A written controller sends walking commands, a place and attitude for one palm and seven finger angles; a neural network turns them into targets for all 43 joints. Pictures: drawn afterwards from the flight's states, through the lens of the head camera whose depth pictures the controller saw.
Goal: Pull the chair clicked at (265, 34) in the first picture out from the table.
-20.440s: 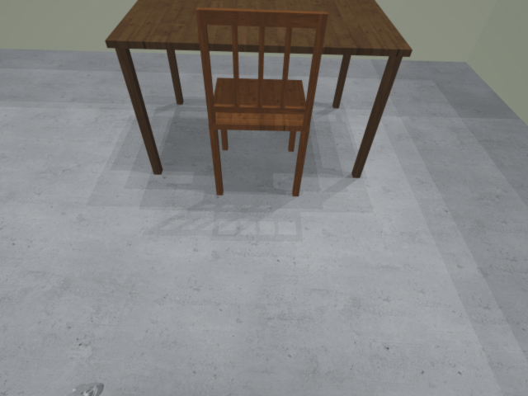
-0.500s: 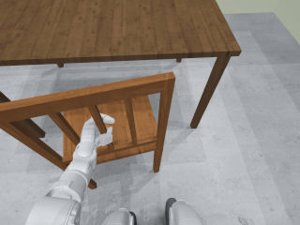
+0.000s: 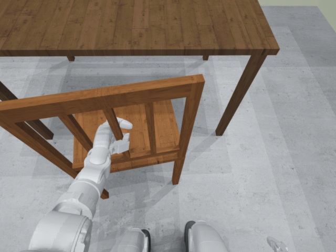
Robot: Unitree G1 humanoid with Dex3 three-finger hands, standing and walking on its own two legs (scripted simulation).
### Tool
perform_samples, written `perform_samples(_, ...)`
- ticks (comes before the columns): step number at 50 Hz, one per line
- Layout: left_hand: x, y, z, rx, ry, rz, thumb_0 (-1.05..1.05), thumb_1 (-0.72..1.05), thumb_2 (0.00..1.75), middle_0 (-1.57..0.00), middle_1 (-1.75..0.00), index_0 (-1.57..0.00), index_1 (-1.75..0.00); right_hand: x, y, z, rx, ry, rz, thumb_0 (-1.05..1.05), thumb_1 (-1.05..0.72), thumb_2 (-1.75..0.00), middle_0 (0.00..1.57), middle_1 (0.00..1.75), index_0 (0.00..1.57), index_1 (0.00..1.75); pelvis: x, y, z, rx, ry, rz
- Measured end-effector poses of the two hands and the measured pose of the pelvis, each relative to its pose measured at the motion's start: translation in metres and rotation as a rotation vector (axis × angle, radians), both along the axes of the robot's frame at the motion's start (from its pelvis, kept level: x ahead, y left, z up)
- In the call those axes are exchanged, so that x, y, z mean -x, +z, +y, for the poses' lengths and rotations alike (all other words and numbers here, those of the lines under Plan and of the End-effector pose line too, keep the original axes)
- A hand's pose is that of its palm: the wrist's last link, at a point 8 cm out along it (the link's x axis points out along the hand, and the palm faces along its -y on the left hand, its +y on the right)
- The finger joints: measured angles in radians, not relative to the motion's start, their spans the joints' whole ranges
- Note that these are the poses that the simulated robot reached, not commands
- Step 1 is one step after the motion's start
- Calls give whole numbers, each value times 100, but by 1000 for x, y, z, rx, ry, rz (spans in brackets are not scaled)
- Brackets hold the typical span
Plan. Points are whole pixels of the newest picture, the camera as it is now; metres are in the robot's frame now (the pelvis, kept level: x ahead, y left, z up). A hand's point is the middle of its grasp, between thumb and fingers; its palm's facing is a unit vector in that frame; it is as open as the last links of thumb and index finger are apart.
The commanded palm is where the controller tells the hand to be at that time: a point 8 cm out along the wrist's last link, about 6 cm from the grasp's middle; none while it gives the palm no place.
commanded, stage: step backward, pulling the chair out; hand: left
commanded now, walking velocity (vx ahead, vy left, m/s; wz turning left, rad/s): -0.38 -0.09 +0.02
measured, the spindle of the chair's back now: (119, 136) +0.41 +0.14 -0.07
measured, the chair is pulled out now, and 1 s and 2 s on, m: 0.20 0.36 0.68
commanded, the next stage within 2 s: stop walking, hand still on the chair in 1.44 s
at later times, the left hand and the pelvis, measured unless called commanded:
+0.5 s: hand (120, 161) +0.33 +0.13 -0.06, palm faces -0.04 -0.98 -0.19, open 5.2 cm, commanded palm +0.33 +0.18 -0.05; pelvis -0.05 +0.00 +0.01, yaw -1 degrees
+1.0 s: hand (115, 205) +0.22 +0.13 -0.05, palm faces -0.04 -0.98 -0.19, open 5.2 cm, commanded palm +0.22 +0.18 -0.05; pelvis -0.16 +0.00 +0.01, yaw -3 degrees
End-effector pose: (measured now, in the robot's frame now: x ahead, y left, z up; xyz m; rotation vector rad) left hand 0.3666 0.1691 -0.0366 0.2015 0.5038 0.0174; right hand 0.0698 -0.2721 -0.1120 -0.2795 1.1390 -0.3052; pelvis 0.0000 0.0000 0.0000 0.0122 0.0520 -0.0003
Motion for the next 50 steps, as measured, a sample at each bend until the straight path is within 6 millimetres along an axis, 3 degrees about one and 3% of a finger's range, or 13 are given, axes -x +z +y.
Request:
perform_samples(10, 11, 1, -1, -14, 34, -1, 2, 69, 79, -29, -116, -50, -145, 6, -11, 8, -75, -19, -40, 0, -90, -90, 20, 30, 20, 30, 19, -1, -14, 24, -13, -2)
perform_samples(17, 27, 1, 2, -3, 8, 9, 3, 70, 78, -27, -117, -50, -145, 30, -2, 2, -3, -8, -7, 0, -90, -90, 20, 30, 20, 30, 37, 2, 4, 15, 14, -1)
perform_samples(22, 43, 2, 7, 2, -18, 11, 3, 71, 77, -25, -118, -50, -145, 45, 6, 9, 5, 3, 17, 0, -90, -90, 20, 30, 20, 30, 48, 6, 8, 15, -13, -3)
perform_samples(30, 69, 2, 8, -10, 16, 13, 4, 69, 80, -28, -116, -50, -145, 62, -5, 21, -98, 23, -3, 0, -90, -90, 20, 30, 20, 30, 71, 7, -10, 49, -49, -8)
perform_samples(34, 83, 3, 5, -12, 33, 15, 4, 69, 80, -29, -115, -50, -145, 76, -6, 11, -86, -21, -36, 0, -90, -90, 20, 30, 20, 30, 89, 7, -12, 50, -41, -14)
perform_samples(40, 105, 3, 4, -7, -1, 27, 4, 70, 78, -27, -115, -50, -145, 106, 3, -3, 13, -22, -21, 0, -90, -90, 20, 30, 20, 30, 114, 7, 5, 28, -7, -4)
perform_samples(45, 129, 4, 7, 2, -22, 27, 3, 71, 77, -24, -117, -50, -145, 132, 13, 2, 20, -1, -3, 0, -90, -90, 20, 30, 20, 30, 139, 10, 9, 16, -33, -5)
perform_samples(50, 161, 4, 8, 3, -2, 30, 4, 71, 78, -25, -116, -50, -145, 159, 7, 15, -56, 11, -9, 0, -90, -90, 20, 30, 20, 30, 163, 12, 0, 40, -53, -15)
